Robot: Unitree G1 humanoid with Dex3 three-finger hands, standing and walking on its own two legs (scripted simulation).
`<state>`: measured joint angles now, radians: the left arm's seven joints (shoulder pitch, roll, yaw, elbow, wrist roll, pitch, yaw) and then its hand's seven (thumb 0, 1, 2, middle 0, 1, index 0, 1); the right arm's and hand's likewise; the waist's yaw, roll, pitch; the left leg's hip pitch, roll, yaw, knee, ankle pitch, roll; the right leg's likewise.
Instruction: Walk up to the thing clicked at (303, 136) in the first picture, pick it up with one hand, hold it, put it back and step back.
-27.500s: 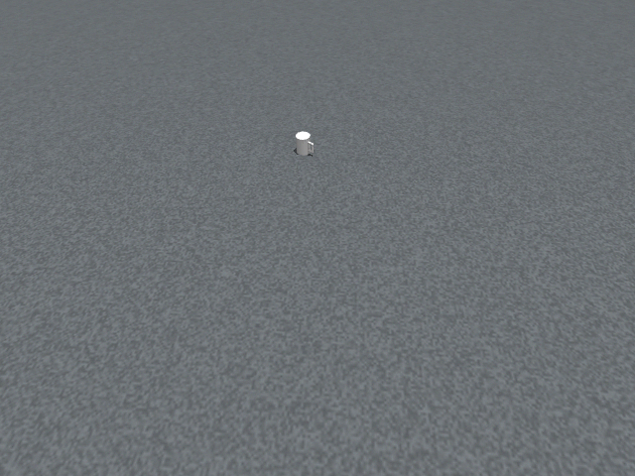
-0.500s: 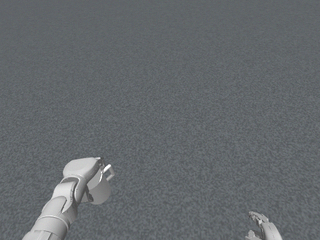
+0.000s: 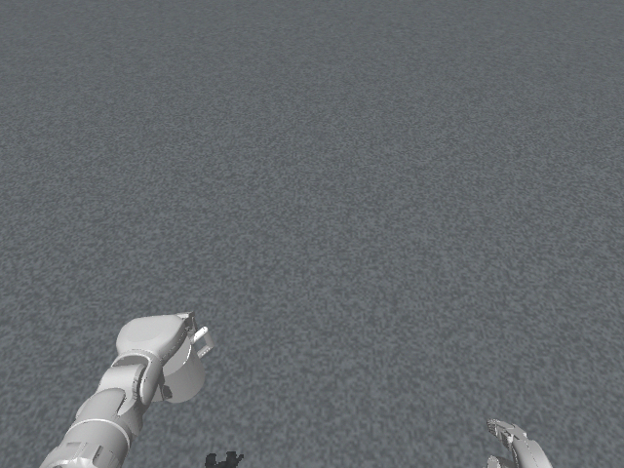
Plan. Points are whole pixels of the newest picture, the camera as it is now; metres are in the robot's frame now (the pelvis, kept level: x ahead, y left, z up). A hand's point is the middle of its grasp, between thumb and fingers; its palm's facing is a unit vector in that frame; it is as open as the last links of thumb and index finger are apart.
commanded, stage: crouch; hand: left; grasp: from above
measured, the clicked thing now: (182, 358) +0.32 +0.21 -0.13
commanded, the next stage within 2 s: lower in 1.66 s
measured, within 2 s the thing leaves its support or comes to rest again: neither
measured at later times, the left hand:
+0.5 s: hand (197, 358) +0.39 +0.24 -0.32, palm faces -0.43 +0.02 -0.90, open 10.4 cm
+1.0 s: hand (209, 365) +0.44 +0.26 -0.49, palm faces -0.44 -0.01 -0.90, open 10.3 cm
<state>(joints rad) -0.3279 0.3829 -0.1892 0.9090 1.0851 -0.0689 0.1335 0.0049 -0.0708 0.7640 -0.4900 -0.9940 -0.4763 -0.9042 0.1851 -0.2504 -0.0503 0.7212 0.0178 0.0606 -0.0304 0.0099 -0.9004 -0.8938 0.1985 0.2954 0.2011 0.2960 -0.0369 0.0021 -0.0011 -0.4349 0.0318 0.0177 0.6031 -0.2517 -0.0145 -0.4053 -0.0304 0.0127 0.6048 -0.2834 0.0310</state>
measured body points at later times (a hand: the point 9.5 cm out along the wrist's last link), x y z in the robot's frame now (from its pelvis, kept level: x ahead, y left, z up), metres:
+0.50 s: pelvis -0.04 +0.01 -0.20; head +0.13 +0.04 +0.22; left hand +0.41 +0.24 -0.27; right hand -0.03 -0.27 -0.31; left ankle +0.03 +0.13 -0.73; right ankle +0.01 -0.14 -0.73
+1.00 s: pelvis -0.05 +0.01 -0.33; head +0.19 +0.05 +0.04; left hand +0.45 +0.26 -0.44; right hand -0.02 -0.28 -0.44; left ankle +0.03 +0.13 -0.73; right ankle +0.01 -0.14 -0.73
